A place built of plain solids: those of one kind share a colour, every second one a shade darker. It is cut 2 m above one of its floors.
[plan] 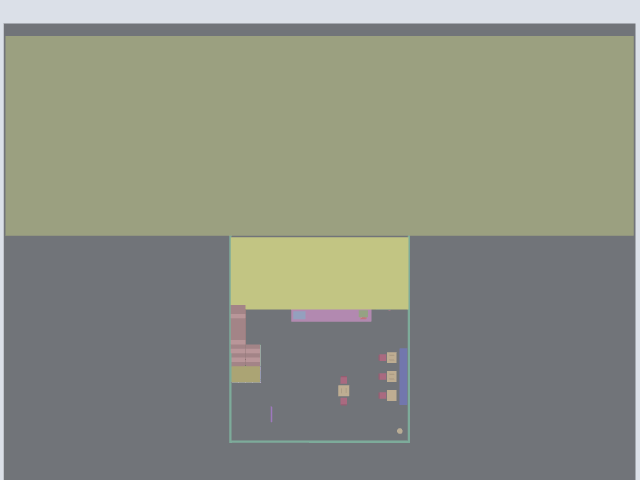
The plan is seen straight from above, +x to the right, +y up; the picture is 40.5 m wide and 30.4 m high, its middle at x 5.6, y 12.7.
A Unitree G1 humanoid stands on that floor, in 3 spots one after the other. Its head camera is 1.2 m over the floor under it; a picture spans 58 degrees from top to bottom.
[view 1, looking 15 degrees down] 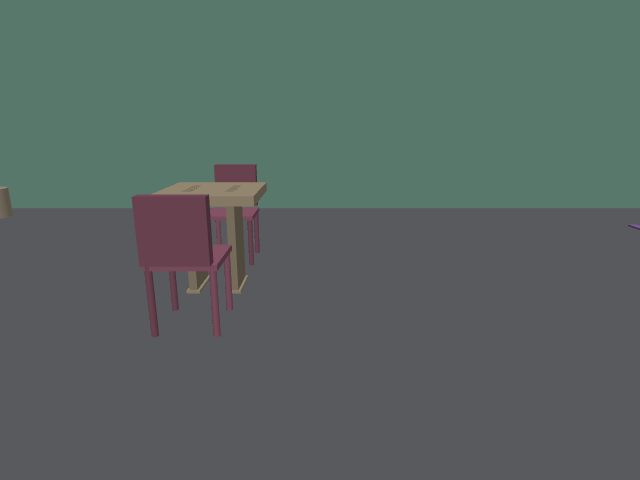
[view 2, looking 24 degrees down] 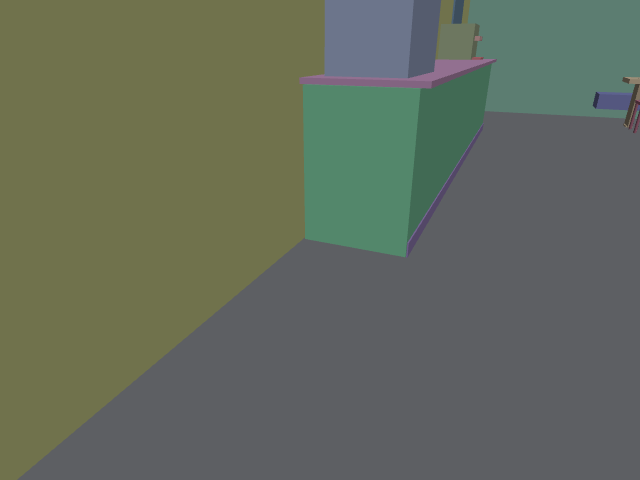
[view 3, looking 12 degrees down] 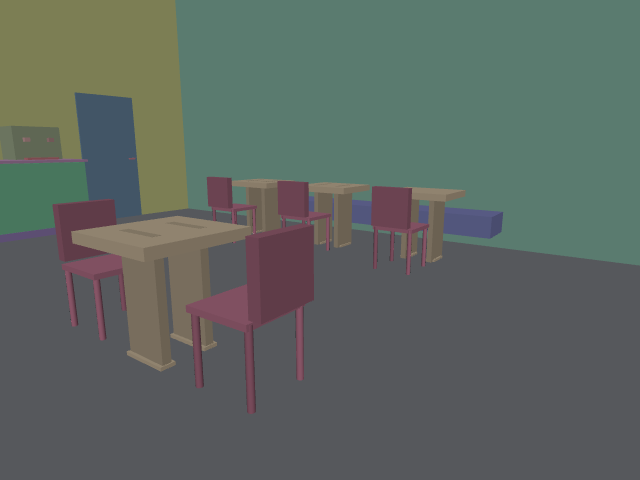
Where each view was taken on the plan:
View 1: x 6.33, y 6.28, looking -90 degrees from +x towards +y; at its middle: ground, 4.64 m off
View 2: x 1.36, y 7.08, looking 24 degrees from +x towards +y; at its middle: counter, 2.92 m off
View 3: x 5.66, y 1.00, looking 36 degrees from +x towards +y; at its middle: meeting_table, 5.52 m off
